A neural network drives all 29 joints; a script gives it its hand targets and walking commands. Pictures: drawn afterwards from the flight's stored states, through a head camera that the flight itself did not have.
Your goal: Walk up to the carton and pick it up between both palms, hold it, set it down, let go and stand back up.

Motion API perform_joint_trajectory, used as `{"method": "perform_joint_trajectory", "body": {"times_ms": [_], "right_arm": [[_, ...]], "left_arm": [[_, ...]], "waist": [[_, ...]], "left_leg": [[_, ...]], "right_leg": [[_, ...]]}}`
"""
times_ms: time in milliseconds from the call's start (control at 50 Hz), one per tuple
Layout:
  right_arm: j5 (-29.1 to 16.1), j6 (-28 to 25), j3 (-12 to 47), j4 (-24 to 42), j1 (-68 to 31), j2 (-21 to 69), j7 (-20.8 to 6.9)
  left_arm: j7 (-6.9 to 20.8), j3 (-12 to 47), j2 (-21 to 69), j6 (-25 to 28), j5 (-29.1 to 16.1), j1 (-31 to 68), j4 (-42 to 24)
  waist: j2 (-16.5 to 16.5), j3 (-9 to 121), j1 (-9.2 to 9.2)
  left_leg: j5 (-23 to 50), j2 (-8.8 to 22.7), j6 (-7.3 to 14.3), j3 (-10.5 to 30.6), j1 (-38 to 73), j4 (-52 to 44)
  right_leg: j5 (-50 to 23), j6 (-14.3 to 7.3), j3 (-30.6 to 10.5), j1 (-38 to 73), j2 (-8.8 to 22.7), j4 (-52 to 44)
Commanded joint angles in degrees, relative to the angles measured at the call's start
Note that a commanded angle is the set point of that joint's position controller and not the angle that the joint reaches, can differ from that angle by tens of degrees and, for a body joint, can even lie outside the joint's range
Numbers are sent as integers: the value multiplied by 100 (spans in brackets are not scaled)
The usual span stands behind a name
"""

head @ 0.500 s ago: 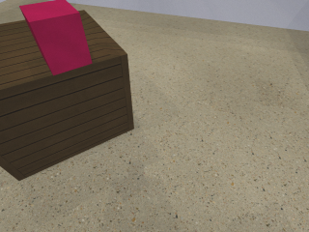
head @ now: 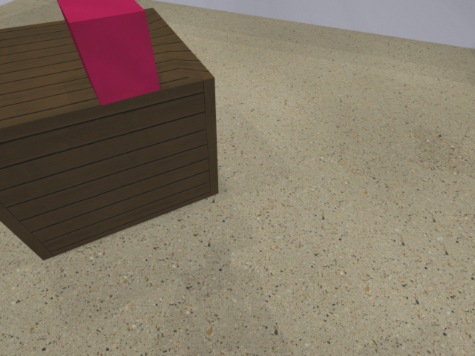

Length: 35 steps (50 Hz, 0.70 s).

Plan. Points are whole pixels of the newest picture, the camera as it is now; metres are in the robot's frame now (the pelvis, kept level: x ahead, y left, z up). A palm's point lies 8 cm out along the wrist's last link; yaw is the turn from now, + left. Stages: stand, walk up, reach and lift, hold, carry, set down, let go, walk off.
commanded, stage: walk up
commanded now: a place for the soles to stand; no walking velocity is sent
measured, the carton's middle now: (112, 47) +0.99 +0.41 +0.05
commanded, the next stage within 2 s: none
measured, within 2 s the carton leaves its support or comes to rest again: neither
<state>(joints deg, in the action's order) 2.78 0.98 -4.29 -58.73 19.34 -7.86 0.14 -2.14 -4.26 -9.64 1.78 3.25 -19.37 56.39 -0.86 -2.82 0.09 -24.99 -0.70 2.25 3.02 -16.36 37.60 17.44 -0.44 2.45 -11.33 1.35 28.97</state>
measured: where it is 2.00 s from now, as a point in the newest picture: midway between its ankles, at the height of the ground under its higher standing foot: (197, 288)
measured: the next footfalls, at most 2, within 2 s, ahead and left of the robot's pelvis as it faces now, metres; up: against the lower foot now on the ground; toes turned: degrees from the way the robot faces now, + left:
left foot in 0.24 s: +0.13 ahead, +0.21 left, +0.00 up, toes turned +13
right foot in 0.64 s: +0.40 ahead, -0.03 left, +0.00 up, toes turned +14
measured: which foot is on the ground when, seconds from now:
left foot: up 0.00-0.22, down 0.24-0.66, up 0.68-1.00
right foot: down 0.00-0.24, up 0.26-0.62, down 0.64-1.00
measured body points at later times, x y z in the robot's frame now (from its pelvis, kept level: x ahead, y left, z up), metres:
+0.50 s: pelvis +0.14 +0.07 -0.01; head +0.16 +0.09 +0.44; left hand +0.24 +0.39 -0.08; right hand +0.26 -0.22 -0.09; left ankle +0.09 +0.20 -0.73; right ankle +0.27 -0.05 -0.69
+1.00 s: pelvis +0.37 +0.08 +0.00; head +0.39 +0.07 +0.45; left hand +0.24 +0.39 -0.06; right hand +0.64 -0.12 -0.09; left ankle +0.43 +0.27 -0.68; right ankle +0.36 -0.04 -0.73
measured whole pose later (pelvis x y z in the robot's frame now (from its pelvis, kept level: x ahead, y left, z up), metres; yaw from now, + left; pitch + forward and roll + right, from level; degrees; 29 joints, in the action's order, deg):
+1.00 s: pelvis +0.37 +0.08 +0.00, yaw +24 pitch -4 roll +1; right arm 2.1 1.8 -3.5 -31.7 14.5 -24.1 -3.1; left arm -0.4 -4.0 -26.9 3.3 1.3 -31.7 30.5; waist -2.3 -6.4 4.3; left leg -12.4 1.0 1.3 1.8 -32.4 50.2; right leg 21.9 0.0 9.1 -4.7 4.2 30.8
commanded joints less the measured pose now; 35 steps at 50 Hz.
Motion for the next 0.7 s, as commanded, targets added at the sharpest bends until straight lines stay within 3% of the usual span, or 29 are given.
{"method": "perform_joint_trajectory", "body": {"times_ms": [0, 40, 80, 120, 140, 160, 180, 200, 220, 240, 260, 280, 300, 320, 340, 360, 380, 400, 440, 480, 500, 520, 540, 580, 600, 620, 640, 660, 680], "right_arm": [[236, -133, -515, 1709, -662, -1579, -194], [160, -89, -573, 1853, -113, -1398, -326], [12, -60, -480, 2011, -54, -1414, -414], [-46, -35, -404, 2214, -9, -1375, -508], [-71, -68, -399, 2329, -69, -1479, -516], [-61, -94, -462, 2222, 337, -1646, -493], [-33, -86, -556, 2083, 711, -1800, -455], [-38, -129, -649, 2065, 1267, -2105, -379], [47, -205, -737, 2134, 1553, -2722, -274], [-19, -219, -682, 2451, 1441, -2924, -185], [-128, -277, -682, 2666, 956, -3052, -96], [-184, -354, -683, 2750, 739, -3093, 3], [-95, -397, -592, 2772, 593, -3088, 79], [-67, -428, -499, 2816, 459, -2938, 116], [-40, -475, -448, 2887, 470, -2895, 144], [-96, -470, -418, 2915, 226, -2855, 138], [-75, -484, -416, 2953, 301, -2751, 117], [-44, -463, -379, 2976, 261, -2755, 92], [-64, -459, -344, 3065, 333, -2724, 47], [-99, -482, -316, 3116, 318, -2626, 15], [-168, -452, -331, 3104, 466, -2687, -18], [-162, -438, -347, 3138, 411, -2872, 3], [-134, -451, -333, 3122, 205, -2771, 6], [-174, -429, -350, 3094, 294, -2875, -24], [-114, -412, -229, 3138, 355, -2693, -10], [-183, -383, -147, 3121, 672, -2451, -29], [-337, -349, -96, 3312, 888, -2229, -15], [-256, -263, -252, 3393, 550, -2577, 62], [-167, -239, -267, 3297, 27, -2866, 57]], "left_arm": [[-187, -582, -1887, 283, 175, -197, -1154], [-181, -533, -1963, 305, 193, 110, -1499], [-77, -555, -2210, 319, 245, 407, -1754], [53, -586, -2248, 239, 173, 673, -1998], [80, -599, -2298, 197, 116, 602, -2219], [107, -554, -2276, 167, 115, 587, -2245], [131, -501, -2154, 102, 122, 353, -2247], [203, -433, -1986, 58, 103, 231, -2427], [317, -190, -1405, 42, -51, 302, -2726], [361, -236, -1685, 14, -186, 520, -3239], [322, -332, -1992, 39, -138, 777, -3426], [310, -406, -2365, 74, -179, 645, -3272], [333, -369, -2439, 115, -175, 312, -3035], [344, -347, -2353, 133, -136, 232, -3004], [376, -336, -2228, 146, -117, 73, -3109], [415, -332, -2278, 124, -108, -93, -3119], [452, -355, -2225, 75, -123, 32, -3131], [502, -294, -2133, 11, -133, 31, -3181], [580, -324, -2083, -25, -187, 242, -3402], [606, -308, -2084, -33, -200, 456, -3487], [601, -302, -2050, -9, -189, 604, -3603], [593, -330, -2112, -34, -177, 605, -3558], [566, -337, -2100, -35, -195, 435, -3510], [523, -433, -2353, -1, -158, 164, -3384], [460, -495, -2388, 69, -138, -436, -3134], [363, -635, -2764, 162, -82, -1063, -3050], [277, -679, -3220, 207, -101, -1343, -3220], [251, -767, -3321, 199, -203, -1153, -3258], [234, -678, -3011, 221, -310, -964, -3330]], "waist": [[411, -601, 266], [149, -712, -102], [590, -565, -114], [1506, -668, -143], [1249, -687, -154], [702, -395, -392], [250, -153, -463], [-616, 256, -788], [-2125, 157, -975], [-1903, 152, -857], [-1266, -196, -562], [-396, -84, -479], [-118, -210, -290], [-197, -213, -171], [-547, 153, -232], [-780, 115, -125], [-742, 99, -217], [-693, -74, -118], [-874, -89, -192], [-720, -330, -207], [-834, -392, -331], [-973, -452, -216], [-765, -222, -121], [-520, -22, -33], [-38, 287, 236], [1032, 838, 521], [2163, 1105, 469], [1643, 315, 444], [510, -244, 458]], "left_leg": [[-296, 971, -79, 429, -2413, 2348], [-89, 945, -106, 257, -1793, 2316], [-52, 785, -78, -323, -1255, 1526], [343, 666, -60, -721, -467, 765], [810, 457, -45, -1067, 66, 362], [1186, 128, -19, -1414, 828, 231], [768, -33, 3, -1660, 1183, 159], [273, -260, 140, -1274, 2001, -200], [-1112, 806, 589, 1443, 2237, -896], [-1962, 2220, 1475, 4658, 1624, -2738], [-2015, 2652, 1858, 5072, 1456, -2988], [-1175, 2349, 1690, 3823, 1339, -2414], [-361, 1979, 1480, 3148, 979, -1980], [852, 1778, 1254, 2542, 822, -1753], [1261, 1683, 1267, 2272, 813, -1639], [880, 1434, 1231, 1801, 412, -1586], [633, 1252, 1132, 1505, 311, -1687], [426, 1162, 1036, 1414, 195, -1784], [-112, 1123, 1036, 1365, 197, -1835], [-49, 1082, 929, 1127, -48, -1835], [-260, 1079, 854, 1196, -276, -1957], [-221, 1180, 834, 1138, -410, -1876], [79, 1164, 796, 978, -334, -1575], [-187, 1012, 639, 811, -519, -961], [214, 796, 492, 792, -823, 18], [191, 321, 227, 320, -1327, 2157], [-1045, -329, -80, 84, -2281, 3664], [-1028, -116, 12, 685, -2801, 4246], [-482, 193, -74, 756, -2761, 4369]], "right_leg": [[2328, -1589, -2689, 705, 2738, -1831], [2093, -1293, -1728, -78, 2201, -1739], [1318, -1130, -559, -49, 1700, -1539], [1792, -885, 363, -632, 1262, -1234], [2050, -801, 628, -1046, 1115, -792], [2046, -747, 548, -1290, 1136, -243], [2219, -786, 844, -1306, 1095, 616], [1384, -694, 963, -1653, 772, 2292], [2148, -366, 700, -3149, 278, 4096], [2149, -313, -12, -3605, 38, 4805], [1938, -222, -467, -3817, 435, 5063], [1626, -211, -556, -3608, 633, 4914], [1413, -304, -633, -3289, 701, 4495], [1192, -313, -678, -2930, 683, 4002], [962, -224, -556, -2730, 636, 3657], [766, -113, -494, -2324, 681, 3315], [634, -83, -313, -2226, 507, 3056], [264, -78, -281, -2200, 516, 2704], [-39, -62, -175, -2137, 365, 2191], [-382, -14, -204, -1857, 341, 1635], [-863, -94, -108, -1617, 342, 1516], [-868, -107, -43, -1323, 367, 1449], [-848, -116, -43, -929, 309, 1083], [-711, -86, 189, -127, 158, 812], [-381, -170, 72, 702, -17, 638], [842, -363, -1102, 1521, 732, 67], [1674, -863, -3910, 1876, 2304, -959], [2580, -1382, -5048, 1205, 2731, -1737], [2404, -1422, -3984, 596, 2554, -1683]]}}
